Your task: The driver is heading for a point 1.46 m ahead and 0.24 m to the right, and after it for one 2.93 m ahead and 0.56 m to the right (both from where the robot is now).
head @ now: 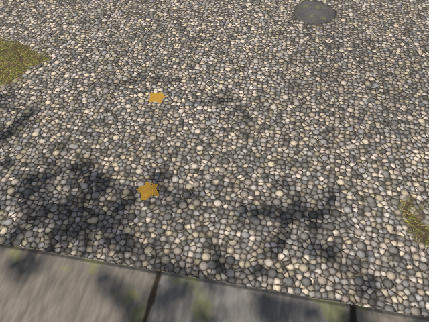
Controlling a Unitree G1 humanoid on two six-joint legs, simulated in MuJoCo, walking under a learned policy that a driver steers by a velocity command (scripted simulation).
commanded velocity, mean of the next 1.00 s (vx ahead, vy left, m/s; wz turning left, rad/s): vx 0.02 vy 0.00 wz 0.01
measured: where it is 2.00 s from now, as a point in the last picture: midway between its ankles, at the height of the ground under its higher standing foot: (198, 303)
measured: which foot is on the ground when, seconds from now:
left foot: down 0.00-0.90, up 0.92-1.00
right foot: down 0.00-1.00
